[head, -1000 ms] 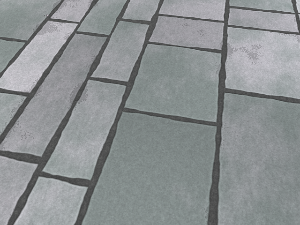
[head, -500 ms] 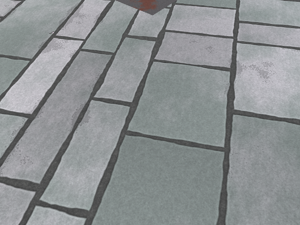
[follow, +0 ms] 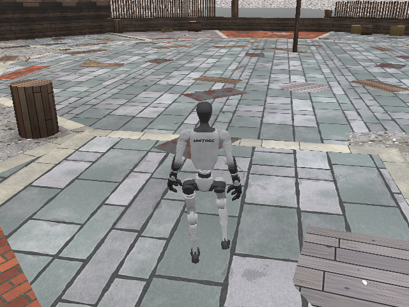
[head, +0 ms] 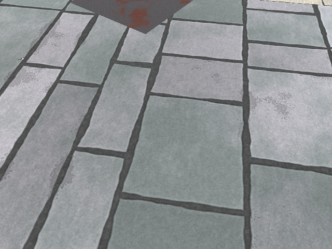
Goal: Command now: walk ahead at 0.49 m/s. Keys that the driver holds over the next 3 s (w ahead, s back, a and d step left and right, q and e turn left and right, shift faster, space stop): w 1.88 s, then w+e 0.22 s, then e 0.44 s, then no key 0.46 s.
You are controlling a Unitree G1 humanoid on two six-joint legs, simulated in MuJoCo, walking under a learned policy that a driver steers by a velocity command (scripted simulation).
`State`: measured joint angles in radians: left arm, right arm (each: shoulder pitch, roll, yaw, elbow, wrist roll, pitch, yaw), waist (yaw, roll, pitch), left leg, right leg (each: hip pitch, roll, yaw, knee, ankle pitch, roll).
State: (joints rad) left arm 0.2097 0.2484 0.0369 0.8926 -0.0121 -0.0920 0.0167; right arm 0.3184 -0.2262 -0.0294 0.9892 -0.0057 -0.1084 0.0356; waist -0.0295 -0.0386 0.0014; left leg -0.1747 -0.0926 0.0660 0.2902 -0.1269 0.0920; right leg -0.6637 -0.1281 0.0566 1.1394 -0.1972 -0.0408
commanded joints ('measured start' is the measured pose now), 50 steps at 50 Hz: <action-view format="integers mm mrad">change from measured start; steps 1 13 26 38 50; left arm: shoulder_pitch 35 -174 91 244 117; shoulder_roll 46 83 110 140 83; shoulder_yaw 14 19 33 44 40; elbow -42 -130 -4 85 16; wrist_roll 13 -9 18 -5 -7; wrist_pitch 3 -31 -32 7 -6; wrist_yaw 7 -49 -40 -5 -4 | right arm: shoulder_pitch -40 86 -60 -413 -139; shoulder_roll -131 -189 -90 -74 -89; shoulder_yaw -20 -39 -28 -17 -35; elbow -54 -7 -102 -224 -121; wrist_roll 1 27 13 26 -4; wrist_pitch -18 32 30 5 -4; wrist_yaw -20 -41 -43 2 2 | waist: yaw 47 14 12 95 41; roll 76 114 -16 -24 127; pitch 56 40 4 98 -41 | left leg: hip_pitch -109 192 -528 -551 -4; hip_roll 278 344 240 180 322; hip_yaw -206 -183 -120 -77 -316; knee -206 -2 745 254 -114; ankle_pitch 70 226 6 151 8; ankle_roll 171 84 -61 -35 127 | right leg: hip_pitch -19 151 516 742 69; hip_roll -42 73 -89 -134 -24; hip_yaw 1 -73 87 16 18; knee -139 -644 -1005 -966 44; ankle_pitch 161 106 310 277 -70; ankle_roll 27 -28 -190 -144 -19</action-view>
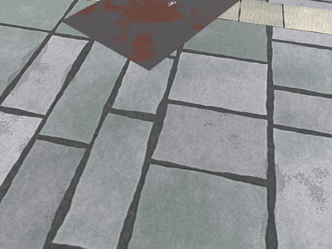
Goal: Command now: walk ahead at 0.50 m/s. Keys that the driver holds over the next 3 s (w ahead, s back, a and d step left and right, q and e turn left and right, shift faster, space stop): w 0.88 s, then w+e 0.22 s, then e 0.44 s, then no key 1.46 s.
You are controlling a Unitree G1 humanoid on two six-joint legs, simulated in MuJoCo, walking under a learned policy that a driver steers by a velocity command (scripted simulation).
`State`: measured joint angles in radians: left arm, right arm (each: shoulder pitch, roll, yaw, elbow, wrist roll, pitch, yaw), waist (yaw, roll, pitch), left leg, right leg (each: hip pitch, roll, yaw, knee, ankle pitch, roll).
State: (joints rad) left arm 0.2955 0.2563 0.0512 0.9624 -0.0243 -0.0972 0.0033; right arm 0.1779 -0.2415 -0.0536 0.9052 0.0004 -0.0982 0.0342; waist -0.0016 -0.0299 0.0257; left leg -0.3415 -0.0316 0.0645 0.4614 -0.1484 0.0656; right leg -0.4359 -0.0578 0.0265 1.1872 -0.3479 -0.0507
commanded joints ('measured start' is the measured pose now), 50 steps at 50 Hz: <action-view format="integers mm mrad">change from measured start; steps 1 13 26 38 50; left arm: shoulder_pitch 49 -327 -52 42 178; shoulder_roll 52 28 103 125 -21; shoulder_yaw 24 13 34 33 -7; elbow -48 -167 -105 -31 -22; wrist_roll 7 8 22 18 17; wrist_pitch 10 6 -7 -7 15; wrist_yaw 11 -15 -29 1 2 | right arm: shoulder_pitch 16 226 90 -135 276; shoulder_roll -79 -147 -133 -50 -321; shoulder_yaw -12 -23 -17 -21 -101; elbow -26 66 13 -52 19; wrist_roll -8 12 40 9 -8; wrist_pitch -17 3 -29 18 -9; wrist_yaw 4 -40 -33 -33 -20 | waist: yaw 22 -73 60 39 -107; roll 118 83 -31 -28 269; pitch -57 51 -125 25 -375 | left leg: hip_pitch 131 299 -386 -330 756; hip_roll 250 239 133 153 428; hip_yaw -281 -132 -133 -84 -576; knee -307 -336 823 231 -18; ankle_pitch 62 163 -219 247 -34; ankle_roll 162 134 -1 -56 222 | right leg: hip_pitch -141 -263 475 303 -145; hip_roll -96 -46 -245 -131 86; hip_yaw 39 -22 354 39 -55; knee -25 -586 -934 -1087 -63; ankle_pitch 96 455 193 357 59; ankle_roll -3 37 -197 -150 26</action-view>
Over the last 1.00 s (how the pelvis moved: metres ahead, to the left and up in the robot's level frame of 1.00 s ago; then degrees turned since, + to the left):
0.55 -0.01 -0.01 1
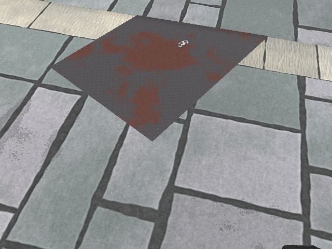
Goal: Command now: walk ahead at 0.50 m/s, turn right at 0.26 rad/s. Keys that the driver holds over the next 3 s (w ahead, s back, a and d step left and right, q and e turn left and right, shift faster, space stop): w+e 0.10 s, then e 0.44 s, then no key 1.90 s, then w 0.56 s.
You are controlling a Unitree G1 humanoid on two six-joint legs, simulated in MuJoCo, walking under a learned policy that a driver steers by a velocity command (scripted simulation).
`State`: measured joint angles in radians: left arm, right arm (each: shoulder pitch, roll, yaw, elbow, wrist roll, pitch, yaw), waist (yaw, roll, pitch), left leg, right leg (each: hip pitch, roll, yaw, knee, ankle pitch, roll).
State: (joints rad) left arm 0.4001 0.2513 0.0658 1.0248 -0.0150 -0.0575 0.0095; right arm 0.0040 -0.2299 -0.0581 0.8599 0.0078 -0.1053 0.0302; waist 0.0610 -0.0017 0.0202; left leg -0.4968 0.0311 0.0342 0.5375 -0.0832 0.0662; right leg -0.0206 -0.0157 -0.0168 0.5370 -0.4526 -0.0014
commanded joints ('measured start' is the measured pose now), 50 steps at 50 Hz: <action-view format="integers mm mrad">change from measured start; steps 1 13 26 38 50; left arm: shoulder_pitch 53 -181 -120 -277 -297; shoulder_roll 43 26 241 152 89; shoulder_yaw -9 28 80 39 12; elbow -67 -182 -324 -345 -313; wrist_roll -14 5 30 35 39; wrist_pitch -45 26 30 48 60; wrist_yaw -7 -7 -31 19 10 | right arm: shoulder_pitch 456 138 184 121 119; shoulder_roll -241 -155 -156 -128 -151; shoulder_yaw -70 -37 -31 -27 -12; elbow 66 40 -33 -14 18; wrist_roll -10 -29 -4 -4 -28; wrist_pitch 0 7 61 111 61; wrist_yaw -15 -67 -47 -84 -47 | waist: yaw -189 -34 -9 -57 -42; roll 251 82 -123 -129 170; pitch -427 -9 -380 -155 -38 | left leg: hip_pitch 905 281 -158 73 140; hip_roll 398 200 -55 24 126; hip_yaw -738 120 -122 -77 -197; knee -218 -331 868 325 -210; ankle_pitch -218 472 -597 -257 -252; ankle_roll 240 98 -112 -133 -8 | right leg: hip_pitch -671 -546 175 -281 -194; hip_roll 47 -89 -337 -151 29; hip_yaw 140 30 595 286 102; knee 751 320 -149 -257 -42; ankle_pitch -123 422 895 290 277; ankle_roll -28 -8 -419 -236 -30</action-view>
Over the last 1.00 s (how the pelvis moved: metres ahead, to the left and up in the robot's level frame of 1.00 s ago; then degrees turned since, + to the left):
0.56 -0.01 -0.01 -1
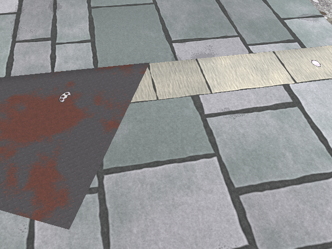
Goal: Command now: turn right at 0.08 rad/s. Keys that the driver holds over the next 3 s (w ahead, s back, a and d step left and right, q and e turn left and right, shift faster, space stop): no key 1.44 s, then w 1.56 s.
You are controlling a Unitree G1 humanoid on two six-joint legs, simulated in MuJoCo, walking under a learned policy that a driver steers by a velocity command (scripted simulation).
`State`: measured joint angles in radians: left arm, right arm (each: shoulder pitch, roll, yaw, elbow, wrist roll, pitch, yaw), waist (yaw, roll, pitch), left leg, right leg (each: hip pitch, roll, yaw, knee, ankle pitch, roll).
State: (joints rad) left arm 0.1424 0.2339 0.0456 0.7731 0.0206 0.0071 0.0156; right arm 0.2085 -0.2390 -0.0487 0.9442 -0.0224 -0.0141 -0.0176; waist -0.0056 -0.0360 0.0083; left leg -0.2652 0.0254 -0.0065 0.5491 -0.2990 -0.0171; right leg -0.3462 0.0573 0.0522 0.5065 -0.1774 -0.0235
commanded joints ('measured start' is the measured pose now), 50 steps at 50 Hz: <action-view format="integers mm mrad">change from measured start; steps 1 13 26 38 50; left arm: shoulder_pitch -25 1 -11 -18 0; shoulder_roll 102 96 101 94 87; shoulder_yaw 32 34 29 20 10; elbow -56 37 143 232 294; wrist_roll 3 -14 -19 -20 -21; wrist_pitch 2 -15 -8 -2 0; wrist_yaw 3 5 17 21 25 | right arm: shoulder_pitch -76 -9 -5 40 95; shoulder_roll -135 -110 -101 -90 -71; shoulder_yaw -17 -5 5 15 25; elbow -58 -15 41 80 100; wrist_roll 3 16 17 16 15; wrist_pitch -36 -21 -14 -15 -17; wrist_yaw -1 -9 -7 -12 -13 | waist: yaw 30 -13 -7 -2 3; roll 195 15 39 35 38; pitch -19 -42 -16 9 25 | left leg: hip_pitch -100 9 18 13 9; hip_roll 120 36 18 11 7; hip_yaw -141 -38 -23 -20 -18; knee -217 -105 -132 -160 -177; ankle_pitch -47 117 119 85 71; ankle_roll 64 46 40 42 47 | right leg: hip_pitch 152 158 185 187 176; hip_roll -59 -83 -83 -74 -71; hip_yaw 47 74 67 52 43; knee -24 -26 -34 -56 -68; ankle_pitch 22 187 185 138 111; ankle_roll -14 -30 -25 -14 -5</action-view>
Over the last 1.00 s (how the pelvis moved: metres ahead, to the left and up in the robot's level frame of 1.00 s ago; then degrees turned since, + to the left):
0.27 0.00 0.01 -22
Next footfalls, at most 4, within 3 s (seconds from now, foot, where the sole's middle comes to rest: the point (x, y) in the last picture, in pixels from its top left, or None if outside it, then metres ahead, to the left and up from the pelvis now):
1.74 right None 0.15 -0.12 -0.77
2.24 left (138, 241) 0.53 0.11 -0.77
2.78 right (193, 175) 0.84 -0.13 -0.77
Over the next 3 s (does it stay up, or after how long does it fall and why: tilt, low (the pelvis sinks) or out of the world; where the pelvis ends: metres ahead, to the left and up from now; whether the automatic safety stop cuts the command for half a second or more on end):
stays up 0.78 -0.05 0.01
